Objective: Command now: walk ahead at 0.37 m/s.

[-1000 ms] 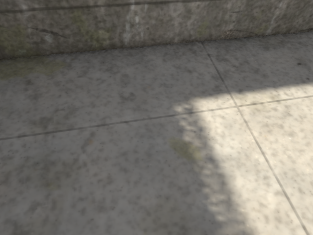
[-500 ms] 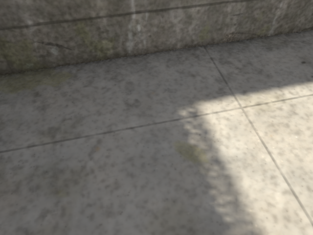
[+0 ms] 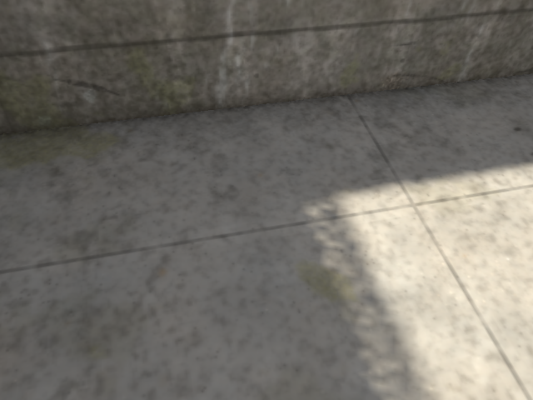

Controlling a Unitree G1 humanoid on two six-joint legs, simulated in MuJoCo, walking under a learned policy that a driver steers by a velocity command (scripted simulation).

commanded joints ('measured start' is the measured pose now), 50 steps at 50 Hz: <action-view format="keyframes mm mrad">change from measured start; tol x32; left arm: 1 -202 86 12 -138 25 -47 -23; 50 -71 111 16 -225 -3 -97 -5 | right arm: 1 230 -144 -32 41 -2 -3 -5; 22 294 -45 3 30 30 -32 -2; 41 -334 -11 6 -202 1 21 45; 50 72 -237 -93 -108 8 36 12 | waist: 1 -62 116 199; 22 122 -131 -283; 33 -16 -2 129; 50 -105 67 -117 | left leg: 1 247 392 -625 -392 -422 150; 18 260 239 -85 -109 1077 62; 20 91 194 -54 295 851 41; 22 -370 -47 -86 909 -215 16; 37 -434 113 1 298 329 -11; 46 -117 -56 116 75 73 133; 49 524 409 -820 -176 61 425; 50 452 367 -694 -227 32 368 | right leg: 1 -598 -35 -19 372 6 -36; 19 35 67 -191 -149 322 -87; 22 520 -436 708 -395 5 -306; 28 -31 -247 119 -532 304 -143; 45 343 -262 -273 -184 1318 -27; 47 192 -253 -288 210 1103 -21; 49 -463 50 -149 846 -132 43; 50 -591 -40 -12 816 -16 24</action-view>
